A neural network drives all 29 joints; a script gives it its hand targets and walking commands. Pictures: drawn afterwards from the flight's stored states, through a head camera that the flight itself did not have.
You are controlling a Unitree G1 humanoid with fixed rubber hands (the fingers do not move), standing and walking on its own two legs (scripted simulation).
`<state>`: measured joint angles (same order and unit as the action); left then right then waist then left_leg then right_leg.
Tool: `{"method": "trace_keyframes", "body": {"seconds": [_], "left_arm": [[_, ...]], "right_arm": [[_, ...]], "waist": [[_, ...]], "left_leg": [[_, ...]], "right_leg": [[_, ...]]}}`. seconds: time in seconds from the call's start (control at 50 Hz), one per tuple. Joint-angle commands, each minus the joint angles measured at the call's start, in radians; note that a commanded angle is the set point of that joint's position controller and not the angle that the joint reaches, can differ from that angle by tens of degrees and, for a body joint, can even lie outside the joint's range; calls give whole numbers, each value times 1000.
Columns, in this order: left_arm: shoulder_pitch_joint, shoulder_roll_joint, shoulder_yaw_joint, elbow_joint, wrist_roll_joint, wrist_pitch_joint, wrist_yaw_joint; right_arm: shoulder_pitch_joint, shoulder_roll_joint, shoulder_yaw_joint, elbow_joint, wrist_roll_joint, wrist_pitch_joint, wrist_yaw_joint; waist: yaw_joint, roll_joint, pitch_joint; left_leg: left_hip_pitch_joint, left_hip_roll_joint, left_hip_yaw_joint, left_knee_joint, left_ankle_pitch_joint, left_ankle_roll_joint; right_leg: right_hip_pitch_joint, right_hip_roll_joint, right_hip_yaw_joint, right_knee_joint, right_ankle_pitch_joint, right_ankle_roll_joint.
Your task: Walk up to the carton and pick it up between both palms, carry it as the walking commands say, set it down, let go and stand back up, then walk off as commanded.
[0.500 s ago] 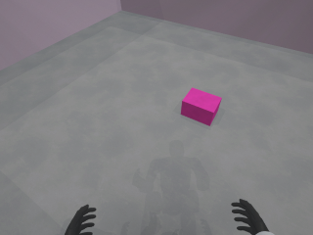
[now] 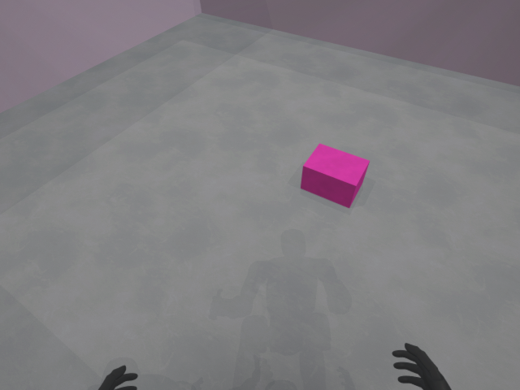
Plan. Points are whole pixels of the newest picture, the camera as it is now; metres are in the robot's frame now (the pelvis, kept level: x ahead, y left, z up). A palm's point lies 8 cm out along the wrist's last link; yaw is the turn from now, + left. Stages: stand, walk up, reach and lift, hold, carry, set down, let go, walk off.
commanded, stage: stand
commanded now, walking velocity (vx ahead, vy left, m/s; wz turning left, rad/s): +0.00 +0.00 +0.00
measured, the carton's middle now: (334, 174) +1.17 -0.37 -0.67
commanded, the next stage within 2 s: walk up in 1.40 s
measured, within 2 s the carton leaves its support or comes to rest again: neither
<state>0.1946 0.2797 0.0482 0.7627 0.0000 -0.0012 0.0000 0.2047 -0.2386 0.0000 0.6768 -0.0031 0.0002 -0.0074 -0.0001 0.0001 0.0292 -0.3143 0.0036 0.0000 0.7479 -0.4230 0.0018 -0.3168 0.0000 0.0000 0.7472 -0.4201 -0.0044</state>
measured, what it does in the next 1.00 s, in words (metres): stands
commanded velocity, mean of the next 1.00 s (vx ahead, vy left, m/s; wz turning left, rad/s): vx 0.00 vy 0.00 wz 0.00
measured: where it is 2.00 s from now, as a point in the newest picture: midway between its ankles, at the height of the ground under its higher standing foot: outside the picture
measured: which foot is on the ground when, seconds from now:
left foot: down 0.00-1.00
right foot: down 0.00-1.00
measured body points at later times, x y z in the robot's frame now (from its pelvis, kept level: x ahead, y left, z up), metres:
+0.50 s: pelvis +0.00 +0.00 +0.00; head +0.01 +0.00 +0.45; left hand +0.11 +0.28 -0.12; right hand +0.13 -0.25 -0.11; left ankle -0.01 +0.12 -0.71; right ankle -0.01 -0.12 -0.71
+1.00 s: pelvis -0.01 +0.00 +0.00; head +0.00 +0.00 +0.45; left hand +0.09 +0.28 -0.12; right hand +0.10 -0.25 -0.12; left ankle -0.01 +0.12 -0.71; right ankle -0.01 -0.12 -0.71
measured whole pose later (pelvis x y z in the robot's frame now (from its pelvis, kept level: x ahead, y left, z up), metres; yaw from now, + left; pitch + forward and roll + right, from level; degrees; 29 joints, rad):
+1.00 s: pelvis -0.01 +0.00 +0.00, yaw +0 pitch -1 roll +0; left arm 0.19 0.28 0.05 0.90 0.00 0.00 0.00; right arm 0.20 -0.24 0.00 0.81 0.00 0.00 -0.01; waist 0.00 0.00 0.03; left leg -0.31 0.00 0.00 0.73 -0.40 0.00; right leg -0.32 0.00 0.00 0.73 -0.39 0.00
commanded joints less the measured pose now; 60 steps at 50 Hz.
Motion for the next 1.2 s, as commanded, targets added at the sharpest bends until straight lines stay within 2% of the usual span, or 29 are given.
{"method": "trace_keyframes", "body": {"seconds": [0.0, 0.04, 0.28, 0.3, 0.44, 0.46, 0.6, 0.64, 0.7, 0.76, 0.82, 1.06, 1.18], "left_arm": [[-75, 223, 57, -74, 24, -49, 12], [-75, 224, 58, -68, 25, -48, 12], [-75, 233, 55, -31, 21, -50, 14], [-73, 226, 53, -29, 18, -50, 15], [-78, 236, 53, -7, 17, -50, 17], [-71, 231, 52, -2, 16, -51, 16], [-78, 236, 50, 19, 17, -51, 18], [-77, 236, 50, 28, 15, -50, 19], [-80, 239, 50, 35, 17, -51, 18], [-79, 239, 48, 45, 15, -50, 18], [-76, 235, 45, 55, 13, -50, 18], [-81, 239, 42, 99, 12, -51, 17], [-78, 229, 37, 120, 11, -51, 15]], "right_arm": [[-69, -261, -91, -37, -25, -56, -17], [-70, -267, -92, -30, -25, -57, -16], [-67, -269, -89, 13, -21, -55, -20], [-67, -268, -87, 17, -22, -56, -20], [-69, -268, -86, 40, -17, -55, -20], [-67, -274, -86, 43, -20, -56, -19], [-73, -269, -84, 62, -18, -57, -19], [-73, -270, -84, 69, -18, -57, -21], [-76, -268, -82, 77, -16, -56, -20], [-77, -275, -81, 86, -18, -56, -20], [-72, -276, -83, 95, -15, -57, -21], [-71, -272, -78, 140, -14, -56, -16], [-79, -269, -76, 160, -16, -58, -16]], "waist": [[4, -18, -66], [6, -4, -67], [3, -16, -67], [6, -2, -64], [3, -20, -57], [4, -6, -59], [3, -13, -60], [4, -1, -64], [2, -19, -59], [5, -6, -52], [3, -19, -56], [2, -11, -63], [8, -4, -70]], "left_leg": [[29, 82, -86, -123, 350, 84], [27, 83, -88, -127, 340, 84], [46, 85, -93, -135, 371, 86], [47, 88, -96, -139, 372, 88], [51, 86, -96, -144, 365, 86], [50, 91, -102, -146, 368, 90], [58, 89, -99, -150, 387, 88], [58, 91, -102, -154, 382, 89], [59, 86, -97, -151, 373, 85], [59, 90, -103, -160, 379, 87], [60, 92, -103, -163, 376, 86], [76, 86, -97, -196, 338, 78], [76, 102, -113, -234, 313, 80]], "right_leg": [[20, -78, 117, -119, 351, -81], [30, -77, 114, -121, 353, -80], [36, -83, 122, -133, 377, -81], [36, -83, 122, -135, 373, -81], [35, -87, 130, -147, 371, -83], [35, -85, 130, -144, 370, -83], [43, -86, 129, -151, 394, -81], [48, -88, 131, -151, 388, -82], [49, -94, 141, -162, 387, -85], [45, -89, 134, -163, 382, -81], [51, -88, 135, -167, 384, -82], [58, -102, 152, -213, 351, -81], [77, -92, 140, -227, 334, -73]]}}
